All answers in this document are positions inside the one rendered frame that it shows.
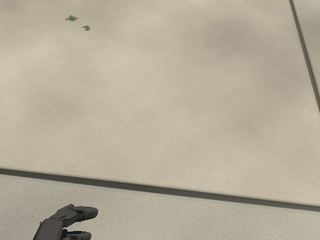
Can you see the left robot hand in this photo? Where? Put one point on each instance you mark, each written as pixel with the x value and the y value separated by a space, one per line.
pixel 52 228

